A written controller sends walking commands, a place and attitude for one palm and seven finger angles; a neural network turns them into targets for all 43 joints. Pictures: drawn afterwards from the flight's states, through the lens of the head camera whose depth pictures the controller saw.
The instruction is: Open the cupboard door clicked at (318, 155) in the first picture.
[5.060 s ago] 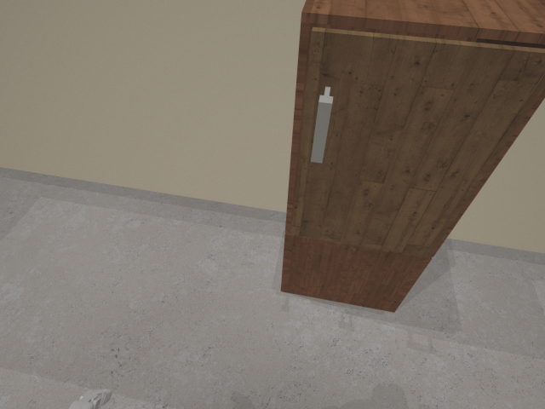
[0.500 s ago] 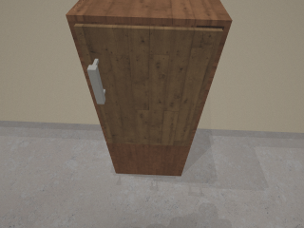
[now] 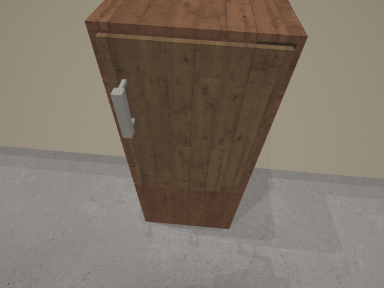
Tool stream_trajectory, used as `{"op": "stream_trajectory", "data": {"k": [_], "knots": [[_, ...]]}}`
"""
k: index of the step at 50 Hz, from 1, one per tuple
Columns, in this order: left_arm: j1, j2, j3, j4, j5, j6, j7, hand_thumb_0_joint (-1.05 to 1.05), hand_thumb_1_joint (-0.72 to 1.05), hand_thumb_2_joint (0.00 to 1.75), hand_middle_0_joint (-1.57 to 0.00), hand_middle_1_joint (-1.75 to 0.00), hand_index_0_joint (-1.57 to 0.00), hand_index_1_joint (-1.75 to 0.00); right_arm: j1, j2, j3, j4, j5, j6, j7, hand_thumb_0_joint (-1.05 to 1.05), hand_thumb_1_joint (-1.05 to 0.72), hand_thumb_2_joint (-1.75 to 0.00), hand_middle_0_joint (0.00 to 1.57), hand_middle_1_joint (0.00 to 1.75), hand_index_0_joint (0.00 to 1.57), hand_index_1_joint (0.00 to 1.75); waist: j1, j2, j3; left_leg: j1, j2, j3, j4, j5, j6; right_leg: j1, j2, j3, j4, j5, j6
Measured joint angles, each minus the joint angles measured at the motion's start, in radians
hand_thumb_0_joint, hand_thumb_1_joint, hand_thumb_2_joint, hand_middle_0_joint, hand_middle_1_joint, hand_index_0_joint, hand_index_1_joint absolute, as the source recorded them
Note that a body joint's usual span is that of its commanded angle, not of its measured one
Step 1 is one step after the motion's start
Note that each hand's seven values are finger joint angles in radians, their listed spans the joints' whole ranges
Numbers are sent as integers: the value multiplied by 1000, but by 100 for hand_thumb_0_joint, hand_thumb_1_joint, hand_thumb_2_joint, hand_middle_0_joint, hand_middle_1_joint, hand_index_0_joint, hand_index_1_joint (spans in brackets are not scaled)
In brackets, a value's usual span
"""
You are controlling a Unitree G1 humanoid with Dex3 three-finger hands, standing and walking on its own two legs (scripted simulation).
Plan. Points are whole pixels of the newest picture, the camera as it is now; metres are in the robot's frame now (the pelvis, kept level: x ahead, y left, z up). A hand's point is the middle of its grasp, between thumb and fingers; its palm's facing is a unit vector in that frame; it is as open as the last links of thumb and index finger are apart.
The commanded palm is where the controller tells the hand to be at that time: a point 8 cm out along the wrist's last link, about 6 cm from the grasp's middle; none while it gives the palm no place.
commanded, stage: come to a stop and stand still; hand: left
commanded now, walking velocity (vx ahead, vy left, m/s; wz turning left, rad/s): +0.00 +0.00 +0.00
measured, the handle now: (126, 109) +0.50 +0.21 +0.08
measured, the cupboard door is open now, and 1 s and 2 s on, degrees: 0 0 0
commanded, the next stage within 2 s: look again from close up in 0.16 s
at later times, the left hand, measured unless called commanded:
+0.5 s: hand out of the picture +0.03 +0.22 -0.17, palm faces +0.01 -0.96 -0.26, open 7.4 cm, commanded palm none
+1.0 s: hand out of the picture +0.03 +0.20 -0.17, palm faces +0.00 -0.97 -0.23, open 7.4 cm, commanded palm none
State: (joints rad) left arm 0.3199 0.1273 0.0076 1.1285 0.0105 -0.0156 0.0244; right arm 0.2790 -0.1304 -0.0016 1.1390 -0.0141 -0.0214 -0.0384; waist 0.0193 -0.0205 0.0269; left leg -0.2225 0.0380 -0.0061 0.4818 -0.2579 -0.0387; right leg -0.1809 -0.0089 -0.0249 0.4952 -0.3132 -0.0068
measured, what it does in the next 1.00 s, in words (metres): stands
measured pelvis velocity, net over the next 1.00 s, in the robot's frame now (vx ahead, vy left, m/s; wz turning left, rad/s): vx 0.00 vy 0.01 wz -0.02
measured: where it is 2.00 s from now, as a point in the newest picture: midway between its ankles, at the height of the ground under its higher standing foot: outside the picture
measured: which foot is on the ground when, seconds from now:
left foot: down 0.00-1.00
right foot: down 0.00-1.00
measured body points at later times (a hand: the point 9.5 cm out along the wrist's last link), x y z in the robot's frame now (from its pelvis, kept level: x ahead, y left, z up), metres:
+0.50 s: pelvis +0.00 +0.03 +0.00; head +0.01 +0.01 +0.44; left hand +0.03 +0.27 -0.15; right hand +0.04 -0.21 -0.17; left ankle +0.00 +0.14 -0.74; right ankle -0.03 -0.11 -0.74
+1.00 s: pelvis +0.00 +0.01 +0.00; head +0.03 +0.01 +0.45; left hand +0.03 +0.25 -0.15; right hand +0.03 -0.22 -0.16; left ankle +0.00 +0.14 -0.74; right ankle -0.03 -0.11 -0.74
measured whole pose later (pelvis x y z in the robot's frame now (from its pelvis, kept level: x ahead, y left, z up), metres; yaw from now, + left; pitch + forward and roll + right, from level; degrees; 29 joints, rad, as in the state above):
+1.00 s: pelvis +0.00 +0.01 +0.00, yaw -1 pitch +0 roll +1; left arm 0.23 0.19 0.00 1.07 0.01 0.00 0.03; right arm 0.22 -0.19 0.00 1.07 -0.01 -0.02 -0.03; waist 0.01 -0.01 0.06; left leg -0.21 0.01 0.03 0.47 -0.26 -0.02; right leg -0.20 -0.04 0.01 0.52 -0.32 0.02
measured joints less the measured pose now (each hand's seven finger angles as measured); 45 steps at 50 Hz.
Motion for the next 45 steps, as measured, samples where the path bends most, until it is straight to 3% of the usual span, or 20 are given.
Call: {"op": "stream_trajectory", "data": {"k": [10, 13, 16, 21, 31, 45], "knots": [[-46, 25, 7, -6, 3, 0, 4, 0, 91, 90, -20, -30, -20, -30, -45, -20, -5, -8, 0, -6, -5, 2, -93, -90, 20, 30, 20, 30, -2, -8, -1, 22, -2, 3, -19, -1, 2, 22, -2, 2, -20, 1, 3], [-44, 19, -1, -22, 5, -20, 21, 0, 91, 90, -20, -30, -20, -30, -56, -44, -11, -49, 2, 8, 6, 1, -93, -90, 20, 30, 20, 30, -7, 32, 0, -21, 18, 5, 47, -33, 9, 7, 17, 2, -22, 10, 7], [-48, 22, -7, -32, 6, -20, 20, 0, 91, 90, -20, -30, -20, -30, -62, -54, -14, -89, -1, 3, 12, 1, -92, -90, 19, 30, 20, 30, -22, 49, 6, -35, 6, 13, 73, -44, 15, -13, 4, 11, 15, -7, 16], [-59, 36, -5, -52, 4, -4, 20, 0, 91, 90, -20, -30, -20, -30, -44, -60, -11, -111, -2, 0, 8, 1, -93, -90, 20, 30, 20, 30, -22, 63, -4, -23, -18, 27, 84, -52, 34, -14, -21, 24, 50, -28, 31], [-80, 65, -7, -78, 3, 11, 7, 0, 91, 90, -20, -29, -20, -30, -24, -60, 4, -101, -5, 7, 19, 1, -93, -90, 20, 30, 20, 30, -18, 45, 2, -2, -40, 42, 28, -19, 44, -16, -43, 38, 39, -16, 41], [-80, 59, -9, -47, 2, 13, -1, 0, 91, 90, -20, -30, -20, -30, -32, -60, 6, -60, -1, 2, 14, 1, -91, -90, 20, 30, 20, 30, -14, 23, 21, 14, -30, 38, -5, -6, 31, -5, -32, 34, 15, -8, 29]]}}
